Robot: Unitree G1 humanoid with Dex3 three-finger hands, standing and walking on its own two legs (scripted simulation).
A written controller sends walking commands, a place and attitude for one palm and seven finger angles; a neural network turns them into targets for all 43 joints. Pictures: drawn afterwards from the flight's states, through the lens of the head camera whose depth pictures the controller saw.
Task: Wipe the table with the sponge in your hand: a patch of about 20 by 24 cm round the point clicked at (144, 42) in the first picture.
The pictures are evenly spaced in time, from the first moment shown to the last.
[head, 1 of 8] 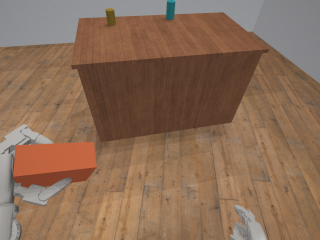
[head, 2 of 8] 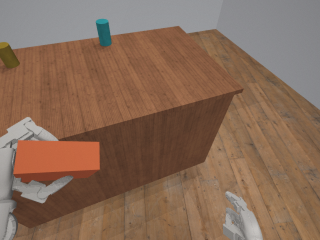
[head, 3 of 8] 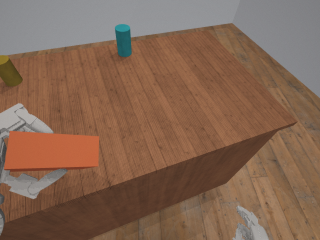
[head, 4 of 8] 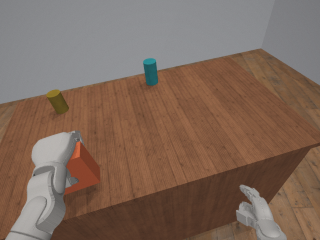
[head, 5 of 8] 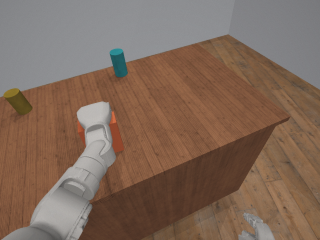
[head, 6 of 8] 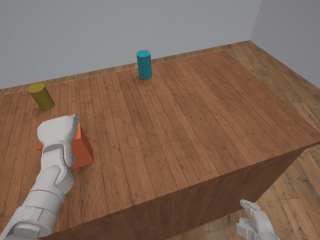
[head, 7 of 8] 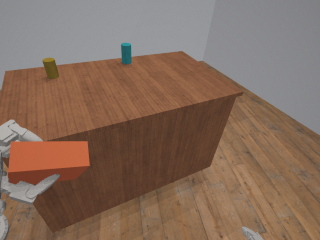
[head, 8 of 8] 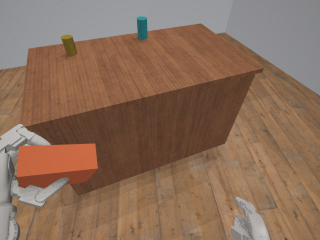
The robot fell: no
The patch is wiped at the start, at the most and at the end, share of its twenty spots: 0.00 1.00 1.00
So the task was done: yes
